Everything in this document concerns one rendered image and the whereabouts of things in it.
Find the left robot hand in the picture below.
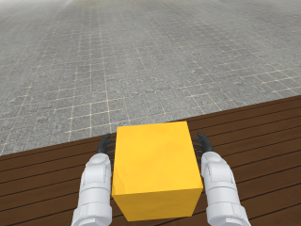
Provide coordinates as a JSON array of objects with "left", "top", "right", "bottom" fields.
[{"left": 95, "top": 133, "right": 117, "bottom": 164}]

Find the right robot hand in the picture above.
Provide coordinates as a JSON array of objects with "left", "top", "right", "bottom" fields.
[{"left": 191, "top": 132, "right": 214, "bottom": 164}]

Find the right robot forearm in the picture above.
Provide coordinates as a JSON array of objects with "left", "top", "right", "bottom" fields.
[{"left": 201, "top": 152, "right": 251, "bottom": 226}]

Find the left robot forearm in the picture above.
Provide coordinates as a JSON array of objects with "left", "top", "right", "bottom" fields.
[{"left": 71, "top": 153, "right": 112, "bottom": 226}]

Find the carton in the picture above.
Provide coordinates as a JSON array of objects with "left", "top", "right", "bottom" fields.
[{"left": 111, "top": 121, "right": 203, "bottom": 221}]

